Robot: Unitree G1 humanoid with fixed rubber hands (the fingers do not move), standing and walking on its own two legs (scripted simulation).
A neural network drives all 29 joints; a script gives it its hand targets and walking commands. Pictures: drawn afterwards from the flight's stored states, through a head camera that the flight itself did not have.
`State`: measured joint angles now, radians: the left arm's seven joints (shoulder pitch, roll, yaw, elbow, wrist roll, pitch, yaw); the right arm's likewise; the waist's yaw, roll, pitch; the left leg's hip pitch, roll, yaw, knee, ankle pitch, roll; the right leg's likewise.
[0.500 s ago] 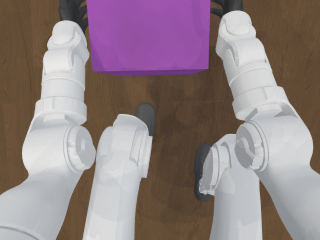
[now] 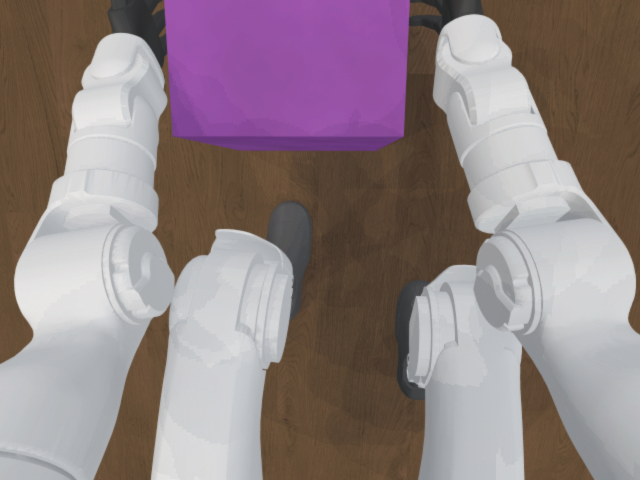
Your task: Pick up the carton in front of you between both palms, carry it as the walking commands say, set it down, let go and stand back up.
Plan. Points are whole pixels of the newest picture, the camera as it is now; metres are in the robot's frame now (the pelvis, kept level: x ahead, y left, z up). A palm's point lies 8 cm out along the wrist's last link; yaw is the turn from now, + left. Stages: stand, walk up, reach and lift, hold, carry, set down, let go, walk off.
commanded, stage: set down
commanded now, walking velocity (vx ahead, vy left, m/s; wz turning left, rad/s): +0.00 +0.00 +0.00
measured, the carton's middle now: (299, 57) +0.50 +0.15 -0.25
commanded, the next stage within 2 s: let go in 1.84 s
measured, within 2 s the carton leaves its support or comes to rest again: rests again in 0.22 s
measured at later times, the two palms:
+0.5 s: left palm (140, 51) +0.47 +0.30 -0.17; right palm (453, 19) +0.54 -0.01 -0.18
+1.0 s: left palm (91, 52) +0.45 +0.33 -0.14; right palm out of the picture +0.56 -0.03 -0.13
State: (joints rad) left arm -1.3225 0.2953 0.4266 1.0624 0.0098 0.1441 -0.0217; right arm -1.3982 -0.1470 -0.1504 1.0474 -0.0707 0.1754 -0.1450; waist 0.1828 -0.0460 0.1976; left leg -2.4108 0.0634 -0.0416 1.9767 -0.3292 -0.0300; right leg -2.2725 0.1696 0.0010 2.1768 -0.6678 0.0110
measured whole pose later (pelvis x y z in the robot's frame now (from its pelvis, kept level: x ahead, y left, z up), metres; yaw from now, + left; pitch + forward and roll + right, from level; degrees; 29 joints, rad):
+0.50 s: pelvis -0.01 +0.00 -0.01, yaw +1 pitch +40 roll +1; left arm -1.36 0.34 0.45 1.17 -0.01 0.07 -0.05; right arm -1.46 -0.16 -0.16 1.11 -0.13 0.13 -0.06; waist 0.16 -0.02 0.29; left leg -2.37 0.06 -0.03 2.00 -0.32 -0.02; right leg -2.23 0.16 0.02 2.21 -0.67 0.02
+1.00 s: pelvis -0.01 +0.01 +0.01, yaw +2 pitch +39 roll -1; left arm -1.22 0.34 0.34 0.95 -0.19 0.03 0.06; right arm -1.35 -0.32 0.00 0.87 0.09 0.16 -0.13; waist 0.15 -0.03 0.28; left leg -2.32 0.03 -0.01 1.96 -0.32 0.00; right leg -2.15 0.13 0.02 2.16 -0.69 0.04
